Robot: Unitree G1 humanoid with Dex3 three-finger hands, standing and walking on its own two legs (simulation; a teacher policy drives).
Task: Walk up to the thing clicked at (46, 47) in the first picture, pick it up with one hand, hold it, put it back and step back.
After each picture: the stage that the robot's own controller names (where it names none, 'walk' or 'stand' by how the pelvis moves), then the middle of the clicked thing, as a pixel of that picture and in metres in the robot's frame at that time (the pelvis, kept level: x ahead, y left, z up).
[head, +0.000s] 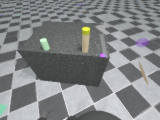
stand; (45, 44) +0.71 +0.50 -0.02
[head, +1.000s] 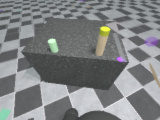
walk; (53, 45) +0.63 +0.35 +0.01
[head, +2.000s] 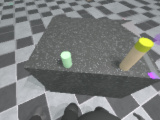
stand; (66, 59) +0.43 +0.19 +0.03
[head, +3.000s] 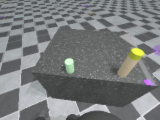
stand; (69, 66) +0.44 +0.18 -0.01
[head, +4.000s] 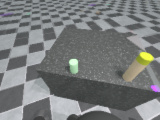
stand; (73, 66) +0.44 +0.15 -0.02
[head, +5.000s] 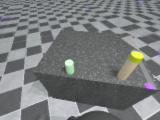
stand; (69, 67) +0.44 +0.18 -0.02
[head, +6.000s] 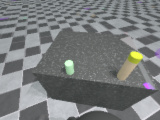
stand; (69, 67) +0.44 +0.18 -0.02
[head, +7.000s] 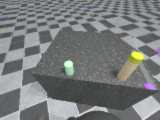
stand; (69, 68) +0.43 +0.18 -0.02
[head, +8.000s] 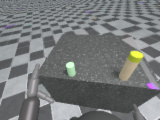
rise first; (71, 69) +0.43 +0.20 -0.02
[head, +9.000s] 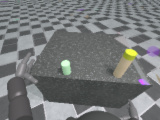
go down; (66, 67) +0.44 +0.19 -0.01
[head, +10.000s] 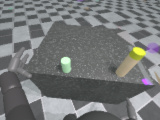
go down; (66, 65) +0.43 +0.18 +0.00
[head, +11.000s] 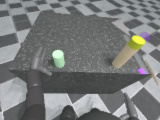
close in; (59, 59) +0.43 +0.19 +0.04
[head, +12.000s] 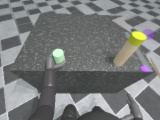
close; (59, 58) +0.44 +0.19 +0.05
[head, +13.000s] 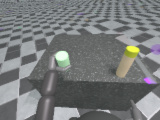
lift; (63, 61) +0.34 +0.17 +0.19
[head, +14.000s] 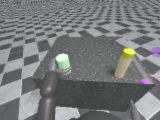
hold; (64, 64) +0.33 +0.17 +0.17
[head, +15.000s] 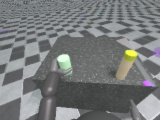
hold; (65, 65) +0.33 +0.16 +0.17
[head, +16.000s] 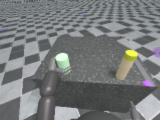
hold; (63, 64) +0.33 +0.17 +0.18
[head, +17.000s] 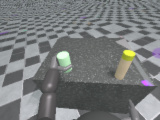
crouch; (65, 62) +0.34 +0.16 +0.19
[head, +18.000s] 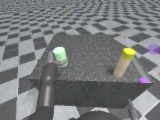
crouch; (60, 57) +0.39 +0.19 +0.17
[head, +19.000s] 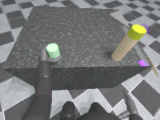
lower; (54, 53) +0.46 +0.21 +0.06
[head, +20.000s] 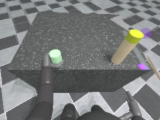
lower; (56, 59) +0.43 +0.20 +0.05
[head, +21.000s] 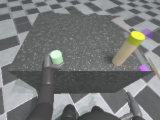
lower; (57, 59) +0.43 +0.20 +0.05
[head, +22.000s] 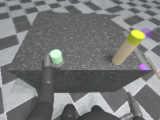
lower; (57, 59) +0.43 +0.20 +0.05
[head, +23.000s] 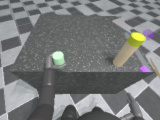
open; (59, 60) +0.42 +0.19 +0.05
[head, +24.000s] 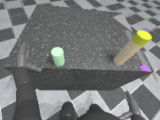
rise; (58, 57) +0.43 +0.19 +0.06
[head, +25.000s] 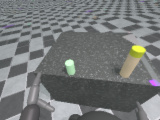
sink last; (70, 67) +0.42 +0.19 +0.02
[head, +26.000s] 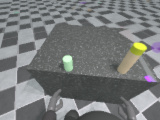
stand; (68, 63) +0.43 +0.19 +0.02
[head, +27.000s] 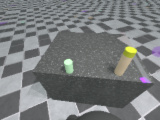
stand; (68, 66) +0.45 +0.19 -0.01
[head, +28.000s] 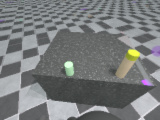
stand; (69, 69) +0.43 +0.18 -0.02
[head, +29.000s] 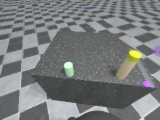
stand; (69, 69) +0.42 +0.18 -0.02
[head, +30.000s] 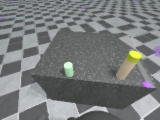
stand; (68, 69) +0.41 +0.18 -0.02
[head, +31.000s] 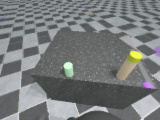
stand; (68, 69) +0.41 +0.18 -0.02
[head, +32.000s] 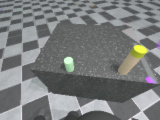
walk; (69, 64) +0.43 +0.18 -0.01
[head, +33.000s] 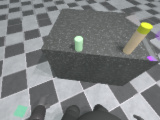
walk; (78, 44) +0.60 +0.13 +0.01
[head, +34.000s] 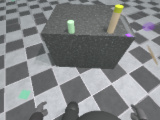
walk; (71, 27) +0.85 +0.25 +0.01
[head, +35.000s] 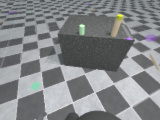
stand; (81, 29) +1.06 +0.16 +0.00
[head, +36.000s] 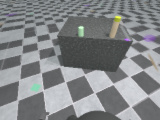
stand; (80, 31) +1.06 +0.15 -0.02
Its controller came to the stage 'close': yes
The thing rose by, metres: 0.21
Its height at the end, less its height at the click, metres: +0.00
